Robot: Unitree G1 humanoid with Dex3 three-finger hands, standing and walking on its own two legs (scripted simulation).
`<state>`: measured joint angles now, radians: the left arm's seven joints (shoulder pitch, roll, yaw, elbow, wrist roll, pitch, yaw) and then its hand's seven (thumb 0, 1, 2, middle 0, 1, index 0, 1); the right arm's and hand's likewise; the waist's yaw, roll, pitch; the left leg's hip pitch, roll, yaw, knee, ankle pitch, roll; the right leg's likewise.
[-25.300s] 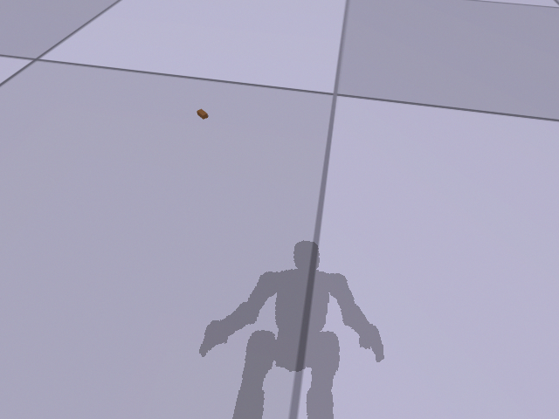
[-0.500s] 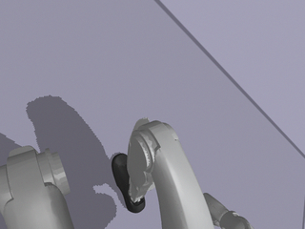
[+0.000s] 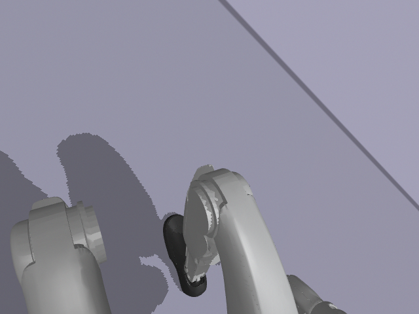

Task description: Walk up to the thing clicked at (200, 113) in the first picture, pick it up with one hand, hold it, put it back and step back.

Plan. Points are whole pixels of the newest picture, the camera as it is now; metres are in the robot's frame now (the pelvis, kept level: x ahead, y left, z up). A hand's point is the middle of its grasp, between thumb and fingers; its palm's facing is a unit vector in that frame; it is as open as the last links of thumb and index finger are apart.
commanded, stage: settle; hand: left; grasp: from above
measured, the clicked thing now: out of the picture +0.42 +0.39 -0.27
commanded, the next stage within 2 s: lift in 0.58 s
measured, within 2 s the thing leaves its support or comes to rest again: neither
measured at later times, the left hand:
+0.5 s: hand out of the picture +0.40 +0.37 -0.14, palm faces -0.44 -0.12 -0.89, open 4.8 cm
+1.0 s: hand out of the picture +0.38 +0.37 -0.07, palm faces -0.46 -0.13 -0.88, open 4.8 cm
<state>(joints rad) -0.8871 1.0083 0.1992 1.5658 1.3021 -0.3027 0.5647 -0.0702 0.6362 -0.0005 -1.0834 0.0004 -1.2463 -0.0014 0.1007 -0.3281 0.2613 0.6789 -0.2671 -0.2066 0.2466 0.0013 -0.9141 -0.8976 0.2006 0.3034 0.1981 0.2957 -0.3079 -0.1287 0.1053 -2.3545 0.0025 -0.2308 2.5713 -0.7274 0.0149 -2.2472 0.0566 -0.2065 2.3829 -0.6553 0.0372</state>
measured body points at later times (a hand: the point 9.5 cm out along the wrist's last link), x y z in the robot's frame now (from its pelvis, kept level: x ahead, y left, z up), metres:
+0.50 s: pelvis -0.01 -0.01 +0.02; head +0.21 +0.10 +0.40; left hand +0.42 +0.37 -0.08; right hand +0.11 -0.27 -0.07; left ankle +0.06 +0.12 -0.27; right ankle +0.11 -0.11 -0.27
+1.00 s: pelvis -0.01 -0.01 +0.06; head +0.20 +0.08 +0.45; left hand +0.40 +0.37 -0.02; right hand +0.09 -0.26 -0.05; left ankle +0.06 +0.12 -0.27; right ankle +0.11 -0.11 -0.27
